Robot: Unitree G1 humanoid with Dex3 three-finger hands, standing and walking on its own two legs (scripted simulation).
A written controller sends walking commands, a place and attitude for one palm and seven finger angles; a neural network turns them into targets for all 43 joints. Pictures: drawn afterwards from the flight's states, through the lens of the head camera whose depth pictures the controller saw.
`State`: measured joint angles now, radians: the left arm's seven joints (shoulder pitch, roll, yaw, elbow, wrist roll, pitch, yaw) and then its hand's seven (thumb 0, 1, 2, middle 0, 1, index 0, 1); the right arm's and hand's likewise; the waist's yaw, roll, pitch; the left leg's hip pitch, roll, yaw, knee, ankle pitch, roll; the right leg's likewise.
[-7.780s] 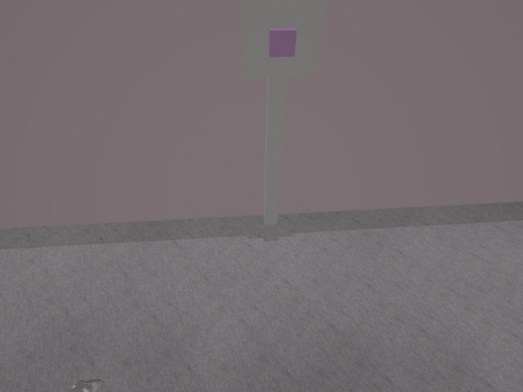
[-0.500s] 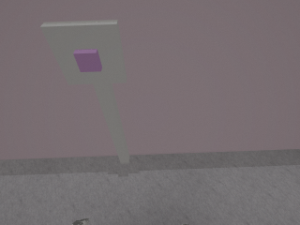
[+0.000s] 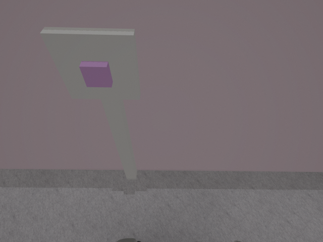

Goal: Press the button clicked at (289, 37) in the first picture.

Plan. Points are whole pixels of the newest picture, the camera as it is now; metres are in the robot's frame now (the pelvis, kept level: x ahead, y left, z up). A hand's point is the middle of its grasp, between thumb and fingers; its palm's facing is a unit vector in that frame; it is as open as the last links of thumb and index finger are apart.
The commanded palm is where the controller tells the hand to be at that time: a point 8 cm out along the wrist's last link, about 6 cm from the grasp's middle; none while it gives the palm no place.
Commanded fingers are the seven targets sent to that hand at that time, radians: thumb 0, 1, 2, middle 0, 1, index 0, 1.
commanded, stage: come to a stop and stand still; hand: left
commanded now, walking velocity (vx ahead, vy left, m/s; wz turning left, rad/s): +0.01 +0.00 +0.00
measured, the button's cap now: (97, 73) +0.50 +0.23 +0.12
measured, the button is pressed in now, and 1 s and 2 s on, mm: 0 0 0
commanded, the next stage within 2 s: look again from close up in 0.86 s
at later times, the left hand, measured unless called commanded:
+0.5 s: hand out of the picture -0.03 +0.17 -0.17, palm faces +0.12 -0.97 -0.19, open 7.3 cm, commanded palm none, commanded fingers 0.00 0.90 0.90 -0.20 -0.30 -0.20 -0.30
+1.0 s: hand out of the picture -0.05 +0.16 -0.17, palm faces +0.05 -0.98 -0.17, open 7.4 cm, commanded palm none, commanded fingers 0.00 0.90 0.90 -0.20 -0.30 -0.20 -0.30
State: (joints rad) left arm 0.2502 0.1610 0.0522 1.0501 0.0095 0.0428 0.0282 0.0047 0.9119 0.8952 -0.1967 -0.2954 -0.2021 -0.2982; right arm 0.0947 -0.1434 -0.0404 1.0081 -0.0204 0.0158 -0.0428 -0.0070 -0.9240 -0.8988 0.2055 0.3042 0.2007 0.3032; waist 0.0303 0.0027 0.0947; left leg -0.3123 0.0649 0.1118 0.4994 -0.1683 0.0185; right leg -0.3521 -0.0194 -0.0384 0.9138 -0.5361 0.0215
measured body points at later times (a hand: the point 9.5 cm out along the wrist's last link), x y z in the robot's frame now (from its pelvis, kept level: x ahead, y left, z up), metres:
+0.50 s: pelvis -0.03 -0.01 +0.00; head -0.02 -0.01 +0.45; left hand -0.03 +0.22 -0.16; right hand -0.02 -0.25 -0.15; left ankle -0.07 +0.10 -0.74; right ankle -0.02 -0.15 -0.74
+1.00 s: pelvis -0.03 +0.00 +0.00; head -0.03 +0.00 +0.45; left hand -0.05 +0.21 -0.16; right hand -0.05 -0.21 -0.16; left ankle -0.07 +0.10 -0.74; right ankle -0.02 -0.15 -0.74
